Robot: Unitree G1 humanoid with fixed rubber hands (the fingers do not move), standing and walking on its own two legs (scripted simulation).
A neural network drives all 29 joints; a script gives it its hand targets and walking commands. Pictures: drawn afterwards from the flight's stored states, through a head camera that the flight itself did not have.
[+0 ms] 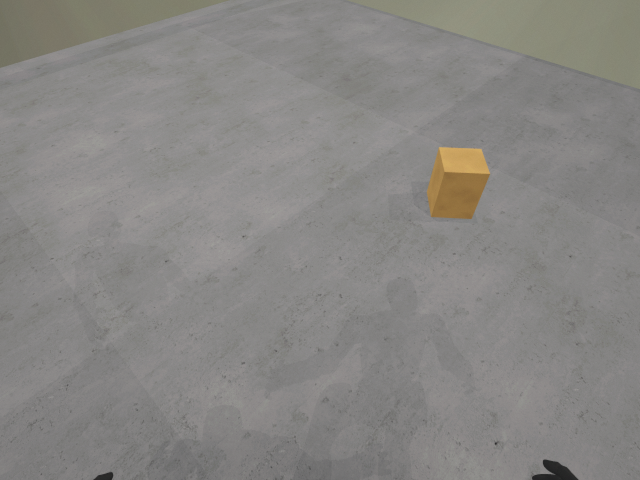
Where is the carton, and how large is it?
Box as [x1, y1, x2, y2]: [427, 147, 489, 218]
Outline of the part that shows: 439,147 427,189 431,216 471,218 489,175 481,149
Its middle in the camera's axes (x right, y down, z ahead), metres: +0.62 -0.27 +1.74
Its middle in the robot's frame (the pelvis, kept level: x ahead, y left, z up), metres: +1.39 -0.64 -0.65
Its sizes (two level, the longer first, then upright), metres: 0.184 0.176 0.260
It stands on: the floor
